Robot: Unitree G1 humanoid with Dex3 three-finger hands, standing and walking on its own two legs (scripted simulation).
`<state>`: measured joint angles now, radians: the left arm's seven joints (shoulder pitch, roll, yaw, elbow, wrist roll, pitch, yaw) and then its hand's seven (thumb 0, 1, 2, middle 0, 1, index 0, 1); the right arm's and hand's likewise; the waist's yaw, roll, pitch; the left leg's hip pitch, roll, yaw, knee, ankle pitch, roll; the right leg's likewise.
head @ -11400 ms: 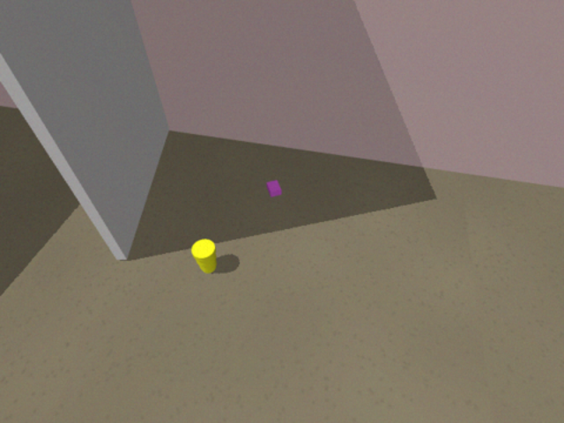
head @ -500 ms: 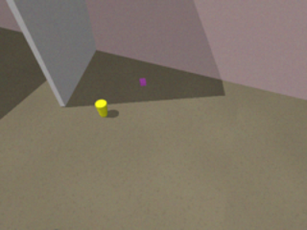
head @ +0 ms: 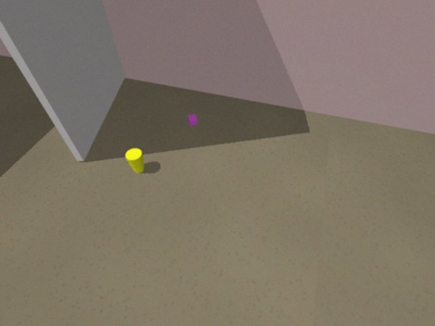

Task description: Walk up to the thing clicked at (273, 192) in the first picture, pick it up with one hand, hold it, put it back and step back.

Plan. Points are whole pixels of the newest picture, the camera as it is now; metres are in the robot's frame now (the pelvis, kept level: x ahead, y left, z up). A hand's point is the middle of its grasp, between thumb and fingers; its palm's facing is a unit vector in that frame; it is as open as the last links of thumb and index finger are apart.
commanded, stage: stand
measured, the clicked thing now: (192, 119) +1.52 +0.26 -0.76
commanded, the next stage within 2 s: none
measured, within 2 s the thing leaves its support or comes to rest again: neither
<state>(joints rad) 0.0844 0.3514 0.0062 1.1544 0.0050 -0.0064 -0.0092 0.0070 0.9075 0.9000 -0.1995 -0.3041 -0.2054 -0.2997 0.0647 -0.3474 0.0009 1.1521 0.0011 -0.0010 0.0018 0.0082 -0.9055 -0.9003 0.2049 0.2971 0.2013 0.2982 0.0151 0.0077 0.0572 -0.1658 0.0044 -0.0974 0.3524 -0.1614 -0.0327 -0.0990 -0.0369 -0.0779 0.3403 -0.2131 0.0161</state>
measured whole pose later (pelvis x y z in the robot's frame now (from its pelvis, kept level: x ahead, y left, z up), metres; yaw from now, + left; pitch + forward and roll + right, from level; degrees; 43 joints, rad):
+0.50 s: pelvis +0.00 -0.01 +0.00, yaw -1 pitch -2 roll +0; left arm 0.09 0.35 0.01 1.14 0.01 0.00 -0.01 0.01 0.91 0.90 -0.20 -0.30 -0.21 -0.30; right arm 0.08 -0.35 0.01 1.14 0.00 -0.01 0.00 0.01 -0.91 -0.90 0.20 0.30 0.20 0.30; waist 0.01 0.01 0.05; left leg -0.14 0.02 -0.09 0.33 -0.16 -0.04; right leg -0.08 -0.03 -0.07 0.32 -0.21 0.01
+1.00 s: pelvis +0.00 -0.01 +0.00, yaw -1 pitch -1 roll +0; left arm 0.11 0.35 0.01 1.14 0.01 0.00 -0.02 0.01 0.91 0.90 -0.20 -0.30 -0.21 -0.30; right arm 0.10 -0.35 0.02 1.14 0.00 -0.01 0.00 0.01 -0.91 -0.90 0.20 0.30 0.20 0.30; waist 0.01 0.01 0.05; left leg -0.14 0.02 -0.08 0.32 -0.16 -0.04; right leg -0.09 -0.03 -0.07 0.33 -0.21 0.01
